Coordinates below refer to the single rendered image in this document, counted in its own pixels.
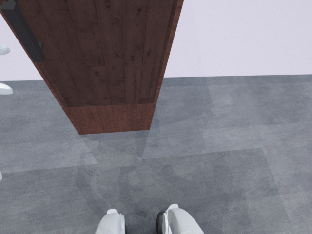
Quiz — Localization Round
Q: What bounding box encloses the robot left hand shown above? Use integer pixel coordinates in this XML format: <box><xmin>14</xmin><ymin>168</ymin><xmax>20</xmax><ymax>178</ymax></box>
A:
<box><xmin>0</xmin><ymin>44</ymin><xmax>13</xmax><ymax>95</ymax></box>

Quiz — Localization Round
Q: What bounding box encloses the handle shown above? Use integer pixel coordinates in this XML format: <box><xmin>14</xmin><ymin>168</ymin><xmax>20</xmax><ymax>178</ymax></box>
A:
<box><xmin>1</xmin><ymin>0</ymin><xmax>45</xmax><ymax>62</ymax></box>

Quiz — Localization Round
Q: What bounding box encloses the left robot thigh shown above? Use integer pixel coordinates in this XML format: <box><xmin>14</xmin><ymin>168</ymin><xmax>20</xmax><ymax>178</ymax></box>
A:
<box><xmin>95</xmin><ymin>213</ymin><xmax>125</xmax><ymax>234</ymax></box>

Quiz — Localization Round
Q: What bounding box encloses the cupboard door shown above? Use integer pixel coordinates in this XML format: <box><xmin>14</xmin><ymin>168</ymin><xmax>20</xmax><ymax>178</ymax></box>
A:
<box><xmin>0</xmin><ymin>0</ymin><xmax>178</xmax><ymax>107</ymax></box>

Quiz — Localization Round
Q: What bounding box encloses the left robot shin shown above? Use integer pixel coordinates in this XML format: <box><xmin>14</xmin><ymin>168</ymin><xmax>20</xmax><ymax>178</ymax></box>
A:
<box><xmin>107</xmin><ymin>209</ymin><xmax>118</xmax><ymax>214</ymax></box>

